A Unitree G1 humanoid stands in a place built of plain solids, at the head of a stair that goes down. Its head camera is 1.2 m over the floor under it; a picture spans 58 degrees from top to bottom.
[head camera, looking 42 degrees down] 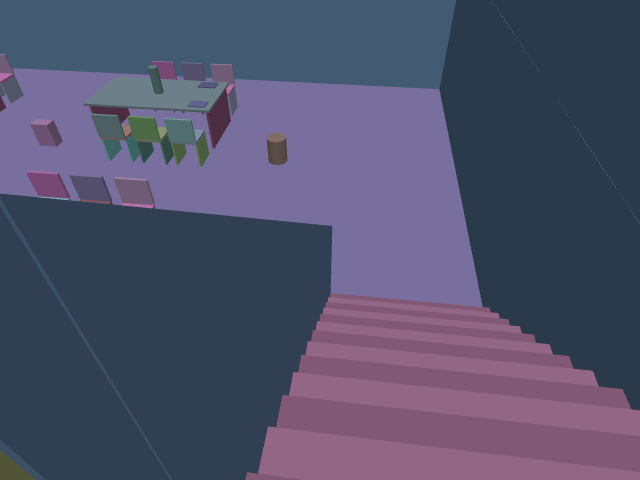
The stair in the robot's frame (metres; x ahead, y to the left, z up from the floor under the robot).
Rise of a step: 0.20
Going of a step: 0.23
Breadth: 1.78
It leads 7 degrees to the right of straight ahead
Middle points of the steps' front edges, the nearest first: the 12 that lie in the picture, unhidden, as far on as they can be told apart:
0.63 -0.69 -0.39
0.86 -0.72 -0.59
1.09 -0.74 -0.79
1.32 -0.77 -0.99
1.55 -0.80 -1.18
1.79 -0.83 -1.38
2.02 -0.86 -1.58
2.25 -0.89 -1.78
2.48 -0.91 -1.97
2.71 -0.94 -2.17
2.94 -0.97 -2.37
3.17 -1.00 -2.57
